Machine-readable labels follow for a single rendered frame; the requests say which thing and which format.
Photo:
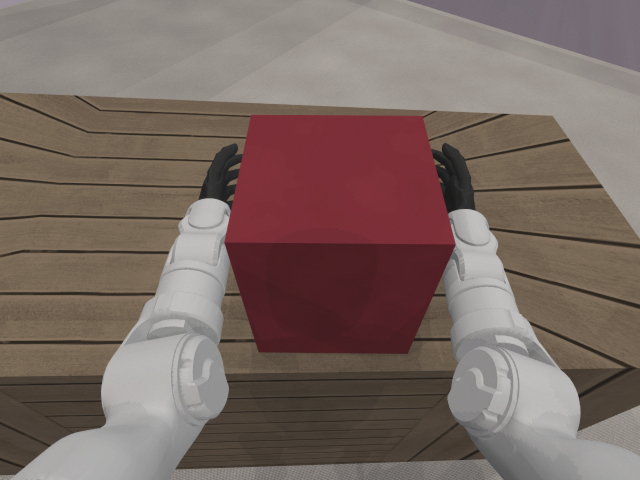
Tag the right robot hand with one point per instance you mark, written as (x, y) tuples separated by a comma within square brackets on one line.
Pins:
[(457, 190)]

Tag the robot left upper arm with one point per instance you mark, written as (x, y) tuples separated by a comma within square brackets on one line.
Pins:
[(157, 396)]

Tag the carton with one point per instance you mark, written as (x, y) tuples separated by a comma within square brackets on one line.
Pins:
[(338, 234)]

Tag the pedestal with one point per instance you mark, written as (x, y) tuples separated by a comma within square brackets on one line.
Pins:
[(92, 190)]

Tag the left robot hand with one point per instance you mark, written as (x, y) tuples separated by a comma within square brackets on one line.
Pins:
[(218, 176)]

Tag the robot left forearm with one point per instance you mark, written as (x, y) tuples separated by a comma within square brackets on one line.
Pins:
[(193, 281)]

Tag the robot right upper arm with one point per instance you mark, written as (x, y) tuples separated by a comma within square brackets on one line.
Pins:
[(523, 416)]

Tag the robot right forearm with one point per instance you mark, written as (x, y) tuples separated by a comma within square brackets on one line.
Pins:
[(479, 297)]

